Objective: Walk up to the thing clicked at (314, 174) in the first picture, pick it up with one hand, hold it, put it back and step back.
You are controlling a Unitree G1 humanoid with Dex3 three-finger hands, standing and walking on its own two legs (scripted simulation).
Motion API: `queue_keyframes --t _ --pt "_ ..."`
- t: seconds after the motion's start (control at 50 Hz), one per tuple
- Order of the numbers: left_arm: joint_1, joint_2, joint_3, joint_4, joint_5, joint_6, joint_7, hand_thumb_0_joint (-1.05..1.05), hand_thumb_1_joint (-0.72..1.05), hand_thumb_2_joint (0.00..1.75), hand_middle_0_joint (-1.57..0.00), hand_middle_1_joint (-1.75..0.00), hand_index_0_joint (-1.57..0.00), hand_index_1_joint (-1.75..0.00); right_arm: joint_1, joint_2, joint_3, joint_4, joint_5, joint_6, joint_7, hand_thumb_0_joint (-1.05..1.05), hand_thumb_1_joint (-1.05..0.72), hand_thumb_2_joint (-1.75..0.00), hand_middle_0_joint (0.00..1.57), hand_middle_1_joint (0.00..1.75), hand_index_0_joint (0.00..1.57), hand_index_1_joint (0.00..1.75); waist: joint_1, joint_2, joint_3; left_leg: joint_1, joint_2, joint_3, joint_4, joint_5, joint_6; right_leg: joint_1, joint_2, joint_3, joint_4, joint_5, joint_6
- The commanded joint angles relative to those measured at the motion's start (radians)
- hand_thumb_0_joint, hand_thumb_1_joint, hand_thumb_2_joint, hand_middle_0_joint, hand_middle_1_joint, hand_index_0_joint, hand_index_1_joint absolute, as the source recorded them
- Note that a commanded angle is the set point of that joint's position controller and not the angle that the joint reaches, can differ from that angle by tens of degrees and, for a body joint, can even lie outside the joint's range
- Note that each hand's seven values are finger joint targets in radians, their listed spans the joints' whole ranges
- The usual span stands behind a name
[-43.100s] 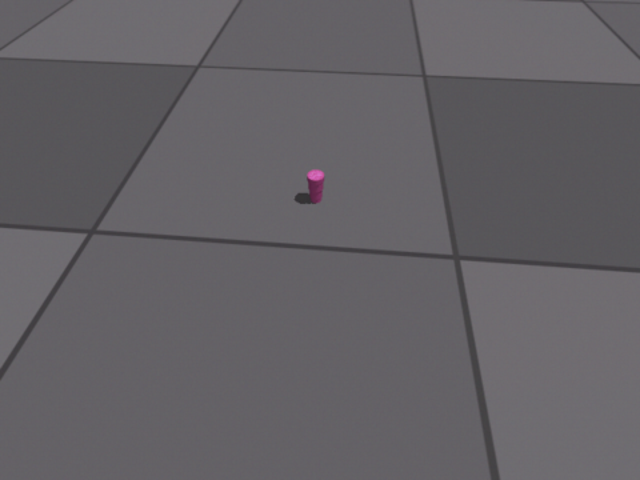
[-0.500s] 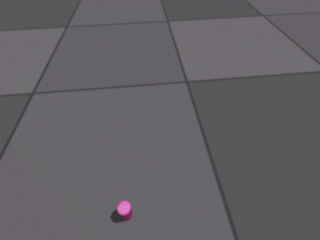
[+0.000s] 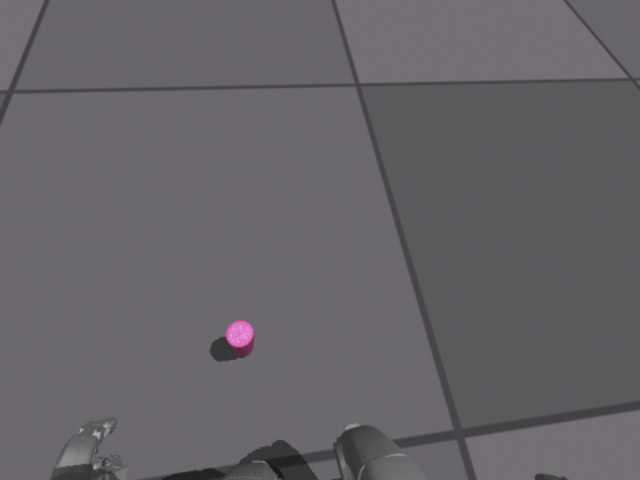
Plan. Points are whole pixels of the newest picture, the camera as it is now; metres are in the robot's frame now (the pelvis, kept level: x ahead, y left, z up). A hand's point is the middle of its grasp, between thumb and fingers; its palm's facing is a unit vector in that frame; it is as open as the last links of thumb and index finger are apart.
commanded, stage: step back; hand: left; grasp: from the side
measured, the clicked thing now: (242, 341) +0.47 +0.17 -0.70
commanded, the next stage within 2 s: none
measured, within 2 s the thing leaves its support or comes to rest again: neither
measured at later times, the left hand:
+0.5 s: hand out of the picture +0.00 +0.25 -0.14, palm faces -0.04 -0.92 -0.40, open 7.4 cm
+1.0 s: hand out of the picture -0.18 +0.24 -0.17, palm faces -0.10 -0.91 -0.40, open 7.4 cm
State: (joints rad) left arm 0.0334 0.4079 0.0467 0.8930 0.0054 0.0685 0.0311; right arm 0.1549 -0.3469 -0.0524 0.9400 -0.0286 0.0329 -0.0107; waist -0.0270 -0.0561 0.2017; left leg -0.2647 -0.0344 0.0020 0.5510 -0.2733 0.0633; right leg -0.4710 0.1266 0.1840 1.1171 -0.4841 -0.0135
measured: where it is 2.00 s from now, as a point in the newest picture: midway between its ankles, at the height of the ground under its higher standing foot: outside the picture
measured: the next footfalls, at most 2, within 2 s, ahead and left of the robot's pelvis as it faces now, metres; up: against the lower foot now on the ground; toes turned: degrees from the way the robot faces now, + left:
right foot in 0.28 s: -0.05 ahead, -0.13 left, +0.00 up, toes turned +0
left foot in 0.60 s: -0.12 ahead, +0.10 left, +0.00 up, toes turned -3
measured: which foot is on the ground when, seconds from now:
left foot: down 0.00-0.30, up 0.32-0.58, down 0.60-1.00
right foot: up 0.00-0.26, down 0.28-0.62, up 0.64-0.98, down 1.00-1.00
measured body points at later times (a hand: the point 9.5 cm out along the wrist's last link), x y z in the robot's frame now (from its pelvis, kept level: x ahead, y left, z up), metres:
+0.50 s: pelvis -0.12 -0.01 -0.01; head -0.06 -0.02 +0.44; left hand +0.00 +0.29 -0.11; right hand -0.03 -0.33 -0.13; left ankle -0.14 +0.11 -0.68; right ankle -0.09 -0.13 -0.73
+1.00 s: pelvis -0.28 -0.03 -0.02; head -0.22 -0.02 +0.43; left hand -0.17 +0.29 -0.14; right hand -0.17 -0.35 -0.12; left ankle -0.16 +0.10 -0.73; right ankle -0.33 -0.16 -0.73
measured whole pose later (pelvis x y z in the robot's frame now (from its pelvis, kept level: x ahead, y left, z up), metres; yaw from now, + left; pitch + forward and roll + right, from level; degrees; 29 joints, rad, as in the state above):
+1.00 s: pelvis -0.28 -0.03 -0.02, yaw -5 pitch -2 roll -1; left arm 0.20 0.41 0.09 0.83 0.02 0.07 -0.01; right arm 0.12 -0.39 -0.04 0.78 -0.03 0.02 -0.01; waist 0.01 -0.01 0.17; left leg -0.45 0.06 0.01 0.64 -0.16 -0.01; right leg -0.24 0.02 0.07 0.72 -0.43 0.00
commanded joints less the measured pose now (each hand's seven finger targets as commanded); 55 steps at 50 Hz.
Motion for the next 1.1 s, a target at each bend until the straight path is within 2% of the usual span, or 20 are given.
queue_keyframes --t 0.0,0.14,0.24,0.26,0.28,0.3,0.38,0.5,0.56,0.58,0.6,0.62,0.68,0.86,0.96,0.98,1.0,1.02,1.04,1.08 --pt "0.070 0.153 0.060 -0.086 0.010 -0.025 0.005 0.00 0.90 0.90 -0.20 -0.30 -0.20 -0.30 0.026 -0.249 -0.069 -0.103 0.006 -0.034 -0.035 0.00 -0.90 -0.90 0.20 0.30 0.20 0.30 0.001 0.166 -0.264 0.321 0.258 -0.223 -0.069 0.730 0.097 -0.062 -0.032 0.002 -0.009 0.006 0.035" --pt "0.116 0.137 0.067 -0.112 0.014 -0.030 -0.006 0.00 0.90 0.90 -0.20 -0.30 -0.20 -0.30 0.027 -0.283 -0.075 -0.137 0.004 -0.031 -0.029 0.00 -0.90 -0.90 0.20 0.30 0.20 0.30 -0.009 0.177 -0.290 0.273 0.305 -0.258 -0.061 0.557 0.165 0.065 -0.088 -0.078 -0.289 -0.008 0.020" --pt "0.237 0.138 0.081 -0.067 0.029 -0.046 -0.015 0.00 0.90 0.90 -0.20 -0.30 -0.20 -0.30 -0.052 -0.282 -0.065 -0.148 0.017 -0.017 -0.017 0.00 -0.90 -0.90 0.20 0.30 0.20 0.30 0.054 0.134 -0.299 0.034 0.257 -0.210 -0.006 0.280 0.074 0.324 -0.110 -0.119 -0.647 0.260 -0.032" --pt "0.240 0.182 0.094 -0.078 0.038 -0.052 -0.015 0.00 0.90 0.90 -0.20 -0.30 -0.20 -0.30 -0.045 -0.253 -0.053 -0.152 0.024 -0.016 -0.014 0.00 -0.90 -0.90 0.20 0.30 0.20 0.30 0.051 0.041 -0.292 -0.078 0.195 -0.176 0.058 0.153 0.023 0.366 -0.200 0.024 -0.692 0.306 -0.069" --pt "0.191 0.250 0.110 -0.102 0.030 -0.053 -0.020 0.00 0.90 0.90 -0.20 -0.30 -0.20 -0.30 -0.066 -0.218 -0.045 -0.162 0.030 -0.016 -0.010 0.00 -0.90 -0.90 0.20 0.30 0.20 0.30 0.050 -0.128 -0.223 -0.183 0.013 -0.084 0.208 -0.095 -0.041 0.302 -0.347 0.234 -0.758 0.364 -0.183" --pt "0.119 0.307 0.117 -0.138 0.035 -0.055 -0.021 0.00 0.90 0.90 -0.20 -0.30 -0.20 -0.30 -0.076 -0.221 -0.053 -0.153 0.022 -0.007 -0.019 0.00 -0.90 -0.90 0.20 0.30 0.20 0.30 0.067 -0.233 -0.170 -0.151 -0.063 -0.060 0.469 -0.350 -0.066 0.123 -0.511 0.369 -0.824 0.381 -0.313" --pt "0.017 0.199 0.094 -0.188 0.026 -0.060 -0.002 0.00 0.90 0.90 -0.20 -0.30 -0.20 -0.30 0.034 -0.236 -0.045 -0.113 0.033 -0.010 -0.018 0.00 -0.90 -0.90 0.20 0.30 0.20 0.30 0.010 -0.086 -0.152 -0.154 -0.087 -0.141 0.650 -0.235 -0.070 0.160 -0.363 0.099 -0.712 0.664 -0.229" --pt "0.109 0.193 0.089 -0.211 0.033 -0.040 -0.003 0.00 0.90 0.90 -0.20 -0.30 -0.20 -0.30 0.050 -0.211 -0.038 -0.141 0.020 -0.024 -0.020 0.00 -0.90 -0.90 0.20 0.30 0.20 0.30 0.055 -0.137 -0.237 -0.136 0.003 -0.052 0.149 -0.234 -0.069 0.426 -0.345 0.069 -0.592 0.712 -0.194" --pt "0.105 0.183 0.073 -0.223 0.015 -0.020 -0.017 0.00 0.90 0.90 -0.20 -0.30 -0.20 -0.30 0.105 -0.209 -0.054 -0.118 0.001 -0.039 -0.015 0.00 -0.90 -0.90 0.20 0.30 0.20 0.30 0.022 -0.052 -0.256 0.075 0.019 -0.027 -0.180 0.120 -0.050 0.294 -0.270 0.009 -0.478 0.547 -0.105" --pt "0.135 0.150 0.064 -0.227 0.012 -0.017 -0.021 0.00 0.90 0.90 -0.20 -0.30 -0.20 -0.30 0.094 -0.280 -0.071 -0.129 -0.015 -0.045 -0.014 0.00 -0.90 -0.90 0.20 0.30 0.20 0.30 0.035 0.106 -0.268 0.165 0.192 -0.269 -0.197 0.208 0.004 0.125 -0.181 -0.038 -0.387 0.326 -0.048" --pt "0.070 0.160 0.075 -0.241 0.009 -0.021 -0.012 0.00 0.90 0.90 -0.20 -0.30 -0.20 -0.30 0.041 -0.400 -0.093 -0.153 -0.007 -0.041 -0.005 0.00 -0.90 -0.90 0.20 0.30 0.20 0.30 -0.002 0.323 -0.230 0.054 0.411 -0.507 -0.235 0.329 0.165 0.029 -0.032 -0.139 -0.206 -0.098 0.001" --pt "0.018 0.185 0.090 -0.232 0.027 -0.021 0.002 0.00 0.90 0.90 -0.20 -0.30 -0.20 -0.30 0.035 -0.406 -0.099 -0.161 -0.010 -0.045 -0.007 0.00 -0.90 -0.90 0.20 0.30 0.20 0.30 -0.037 0.270 -0.190 -0.054 0.468 -0.584 -0.246 0.355 0.252 0.052 -0.038 -0.002 -0.006 -0.179 0.010" --pt "0.122 0.161 0.090 -0.178 0.001 -0.017 -0.003 0.00 0.90 0.90 -0.20 -0.30 -0.20 -0.30 -0.038 -0.295 -0.064 -0.166 -0.007 -0.053 -0.025 0.00 -0.90 -0.90 0.20 0.30 0.20 0.30 0.058 0.137 -0.205 0.057 0.288 -0.273 -0.123 0.535 0.144 -0.029 -0.014 0.050 0.173 -0.034 -0.007" --pt "0.147 0.153 0.092 -0.180 0.015 -0.021 -0.018 0.00 0.90 0.90 -0.20 -0.30 -0.20 -0.30 0.036 -0.304 -0.078 -0.198 -0.008 -0.040 -0.026 0.00 -0.90 -0.90 0.20 0.30 0.20 0.30 -0.011 0.217 -0.248 0.151 0.305 -0.244 -0.099 0.394 0.190 0.043 -0.072 -0.066 -0.144 -0.042 0.052" --pt "0.332 0.144 0.100 -0.077 0.023 -0.031 -0.035 0.00 0.90 0.90 -0.20 -0.30 -0.20 -0.30 -0.034 -0.330 -0.082 -0.222 -0.003 -0.011 -0.015 0.00 -0.90 -0.90 0.20 0.30 0.20 0.30 0.067 0.262 -0.305 -0.041 0.262 -0.208 -0.063 0.141 0.092 0.340 -0.098 -0.190 -0.631 0.159 -0.011" --pt "0.340 0.171 0.108 -0.074 0.037 -0.036 -0.034 0.00 0.90 0.90 -0.20 -0.30 -0.20 -0.30 -0.022 -0.300 -0.073 -0.218 0.003 -0.005 -0.012 0.00 -0.90 -0.90 0.20 0.30 0.20 0.30 0.072 0.190 -0.281 -0.152 0.208 -0.188 -0.011 0.000 0.036 0.382 -0.130 -0.115 -0.665 0.147 -0.033" --pt "0.310 0.245 0.129 -0.100 0.051 -0.040 -0.037 0.00 0.90 0.90 -0.20 -0.30 -0.20 -0.30 -0.001 -0.229 -0.056 -0.227 0.010 -0.004 -0.012 0.00 -0.90 -0.90 0.20 0.30 0.20 0.30 0.066 -0.041 -0.222 -0.349 0.043 -0.128 0.186 -0.208 -0.034 0.370 -0.319 0.199 -0.759 0.020 -0.095" --pt "0.194 0.363 0.149 -0.152 0.048 -0.033 -0.034 0.00 0.90 0.90 -0.20 -0.30 -0.20 -0.30 -0.067 -0.227 -0.062 -0.237 0.011 -0.005 -0.032 0.00 -0.90 -0.90 0.20 0.30 0.20 0.30 0.103 -0.276 -0.166 -0.279 -0.065 -0.088 0.457 -0.335 -0.072 0.065 -0.533 0.394 -0.877 0.001 -0.261" --pt "0.129 0.347 0.139 -0.187 0.045 -0.041 -0.031 0.00 0.90 0.90 -0.20 -0.30 -0.20 -0.30 -0.066 -0.275 -0.076 -0.226 0.010 -0.001 -0.036 0.00 -0.90 -0.90 0.20 0.30 0.20 0.30 0.076 -0.201 -0.103 -0.223 -0.030 -0.177 0.611 -0.310 -0.082 -0.067 -0.552 0.407 -0.893 0.023 -0.288" --pt "0.009 0.232 0.105 -0.199 0.037 -0.048 -0.019 0.00 0.90 0.90 -0.20 -0.30 -0.20 -0.30 0.041 -0.252 -0.062 -0.167 0.025 -0.009 -0.031 0.00 -0.90 -0.90 0.20 0.30 0.20 0.30 -0.009 -0.043 -0.103 -0.227 -0.089 -0.183 0.663 -0.178 -0.072 0.012 -0.361 0.083 -0.740 0.331 -0.174"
